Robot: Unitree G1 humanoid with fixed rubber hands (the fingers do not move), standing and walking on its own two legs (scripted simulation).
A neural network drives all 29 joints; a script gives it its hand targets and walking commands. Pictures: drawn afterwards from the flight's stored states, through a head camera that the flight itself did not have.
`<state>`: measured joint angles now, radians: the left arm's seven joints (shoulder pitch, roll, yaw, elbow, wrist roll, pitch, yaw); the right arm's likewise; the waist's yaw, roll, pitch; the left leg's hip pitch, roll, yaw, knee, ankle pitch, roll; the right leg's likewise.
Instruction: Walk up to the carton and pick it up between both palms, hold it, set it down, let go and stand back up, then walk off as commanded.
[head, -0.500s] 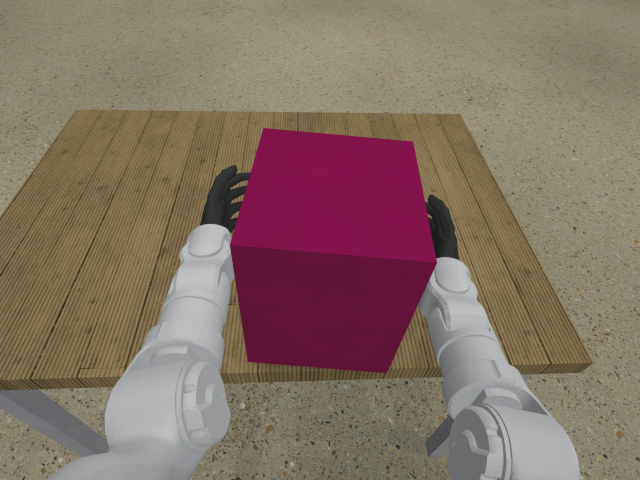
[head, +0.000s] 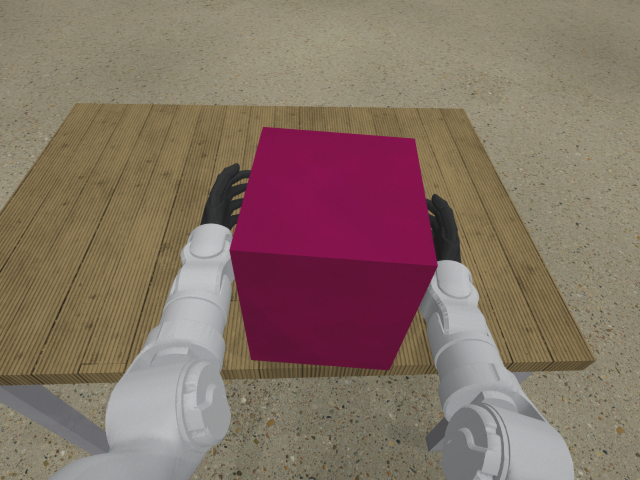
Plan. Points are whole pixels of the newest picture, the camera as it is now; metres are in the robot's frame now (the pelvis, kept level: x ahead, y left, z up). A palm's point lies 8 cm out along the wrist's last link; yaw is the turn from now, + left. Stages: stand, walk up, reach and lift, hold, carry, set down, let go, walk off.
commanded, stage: set down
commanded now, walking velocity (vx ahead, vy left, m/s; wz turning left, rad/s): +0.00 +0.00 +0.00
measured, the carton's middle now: (329, 254) +0.41 -0.01 +0.05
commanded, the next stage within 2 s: none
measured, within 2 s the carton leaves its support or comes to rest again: neither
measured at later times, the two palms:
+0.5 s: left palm (217, 242) +0.42 +0.14 +0.07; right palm (452, 266) +0.37 -0.17 +0.07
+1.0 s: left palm (191, 294) +0.34 +0.16 +0.07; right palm (488, 330) +0.29 -0.19 +0.06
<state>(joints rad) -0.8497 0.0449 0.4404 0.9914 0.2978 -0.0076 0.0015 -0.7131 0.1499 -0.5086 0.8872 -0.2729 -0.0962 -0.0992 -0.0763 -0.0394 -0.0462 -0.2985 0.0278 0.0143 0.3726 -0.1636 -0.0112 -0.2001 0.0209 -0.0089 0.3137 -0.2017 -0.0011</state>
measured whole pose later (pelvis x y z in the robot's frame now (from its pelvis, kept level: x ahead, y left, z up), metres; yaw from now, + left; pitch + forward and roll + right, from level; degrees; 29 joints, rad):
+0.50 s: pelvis -0.02 +0.02 +0.00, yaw -1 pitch +11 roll -2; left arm -0.85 0.09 0.14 1.00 0.05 0.07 0.13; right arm -0.72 -0.03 -0.30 0.98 -0.01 -0.08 -0.16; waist -0.08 -0.04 -0.12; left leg -0.48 0.03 0.01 0.45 -0.16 0.00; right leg -0.35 0.03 -0.01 0.31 -0.16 0.01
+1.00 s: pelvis -0.06 +0.01 -0.01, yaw -1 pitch +6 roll -2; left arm -0.64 0.18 0.02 0.81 -0.09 0.12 0.09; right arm -0.54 -0.07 -0.18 0.84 0.09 0.04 -0.13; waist -0.08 -0.04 -0.11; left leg -0.43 0.04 0.01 0.43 -0.10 0.01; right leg -0.32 0.04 -0.01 0.34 -0.12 0.01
